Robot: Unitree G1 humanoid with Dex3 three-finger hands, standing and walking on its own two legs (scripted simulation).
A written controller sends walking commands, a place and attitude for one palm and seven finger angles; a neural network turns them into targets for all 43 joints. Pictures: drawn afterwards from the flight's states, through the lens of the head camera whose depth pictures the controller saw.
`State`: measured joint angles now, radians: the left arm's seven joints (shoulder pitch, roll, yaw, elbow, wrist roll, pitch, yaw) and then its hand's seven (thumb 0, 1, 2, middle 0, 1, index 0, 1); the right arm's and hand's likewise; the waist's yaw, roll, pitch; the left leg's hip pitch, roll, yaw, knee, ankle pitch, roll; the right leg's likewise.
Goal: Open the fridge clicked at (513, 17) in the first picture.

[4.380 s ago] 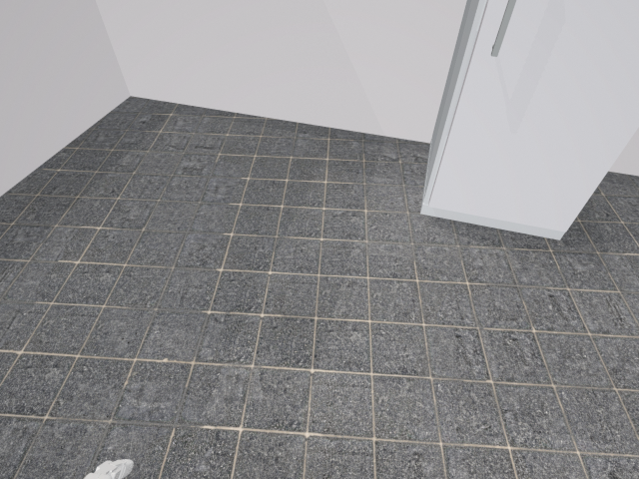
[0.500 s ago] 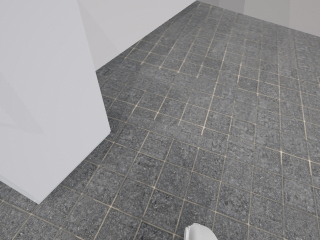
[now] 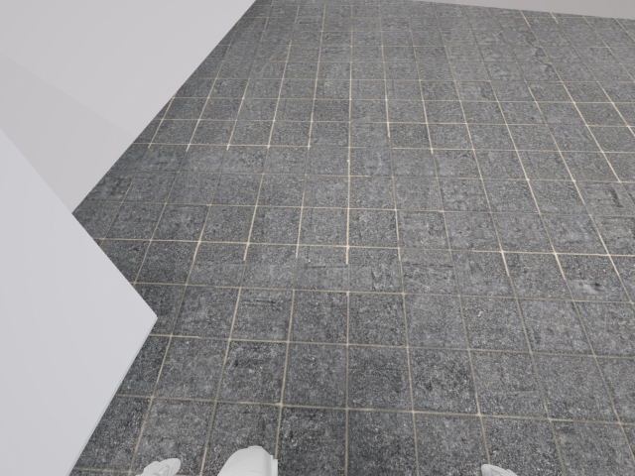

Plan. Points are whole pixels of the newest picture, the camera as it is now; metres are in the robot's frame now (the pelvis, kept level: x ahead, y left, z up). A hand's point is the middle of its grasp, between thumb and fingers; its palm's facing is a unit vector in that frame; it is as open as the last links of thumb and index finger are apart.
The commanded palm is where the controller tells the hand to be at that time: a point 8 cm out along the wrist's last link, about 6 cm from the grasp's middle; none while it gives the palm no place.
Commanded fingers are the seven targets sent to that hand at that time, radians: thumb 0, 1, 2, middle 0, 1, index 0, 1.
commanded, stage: walk to a spot facing it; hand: left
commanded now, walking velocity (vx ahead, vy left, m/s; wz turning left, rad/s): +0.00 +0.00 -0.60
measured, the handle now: out of the picture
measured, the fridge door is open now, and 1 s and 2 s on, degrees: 0 0 0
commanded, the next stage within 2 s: turn to face it in 1.50 s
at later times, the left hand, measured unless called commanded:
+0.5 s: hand (162, 470) +0.14 +0.24 -0.17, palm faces -0.28 -0.94 -0.21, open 7.4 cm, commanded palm none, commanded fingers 0.00 0.90 0.90 -0.20 -0.30 -0.20 -0.30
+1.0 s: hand (235, 450) +0.17 +0.14 -0.14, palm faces -0.51 -0.82 -0.24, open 7.4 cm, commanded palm none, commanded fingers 0.00 0.90 0.90 -0.20 -0.30 -0.20 -0.30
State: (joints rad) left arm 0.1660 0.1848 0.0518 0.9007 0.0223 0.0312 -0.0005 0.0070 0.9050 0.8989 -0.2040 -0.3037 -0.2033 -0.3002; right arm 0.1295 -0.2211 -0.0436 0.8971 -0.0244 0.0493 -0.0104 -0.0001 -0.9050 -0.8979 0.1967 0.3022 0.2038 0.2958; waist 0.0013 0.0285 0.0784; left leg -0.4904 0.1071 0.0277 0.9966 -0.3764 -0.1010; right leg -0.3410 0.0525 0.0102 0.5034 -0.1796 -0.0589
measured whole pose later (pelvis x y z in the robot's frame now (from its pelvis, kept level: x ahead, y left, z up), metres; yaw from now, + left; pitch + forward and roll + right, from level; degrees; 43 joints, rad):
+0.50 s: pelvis +0.01 +0.06 +0.01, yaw -19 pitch +1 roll -2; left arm 0.18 0.26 0.10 0.93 0.03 0.10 -0.03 0.01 0.91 0.90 -0.20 -0.30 -0.20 -0.30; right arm 0.23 -0.18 -0.04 0.91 -0.03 0.00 -0.02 0.00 -0.90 -0.90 0.20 0.30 0.21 0.30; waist -0.01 -0.01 0.09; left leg -0.20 0.13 0.28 0.50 -0.30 0.02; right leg -0.43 -0.06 -0.04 0.99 -0.44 0.10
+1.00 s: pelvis +0.02 +0.01 +0.01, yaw -34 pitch +0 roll +1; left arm 0.26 0.18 0.05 0.94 0.02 -0.01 -0.01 0.01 0.90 0.90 -0.20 -0.30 -0.20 -0.30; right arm 0.18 -0.26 -0.07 0.92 -0.04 0.04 0.02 0.00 -0.90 -0.90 0.20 0.30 0.20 0.30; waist 0.00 0.04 0.04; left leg -0.51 0.13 0.03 0.97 -0.30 -0.11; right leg -0.16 0.05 0.04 0.42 -0.26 -0.06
